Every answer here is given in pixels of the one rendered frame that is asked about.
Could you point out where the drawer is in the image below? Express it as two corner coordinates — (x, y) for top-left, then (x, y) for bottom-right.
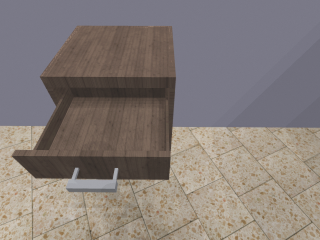
(12, 87), (171, 180)

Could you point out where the cabinet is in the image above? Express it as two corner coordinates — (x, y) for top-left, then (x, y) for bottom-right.
(40, 25), (176, 180)

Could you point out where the handle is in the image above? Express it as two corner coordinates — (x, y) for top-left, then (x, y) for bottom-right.
(66, 168), (119, 193)

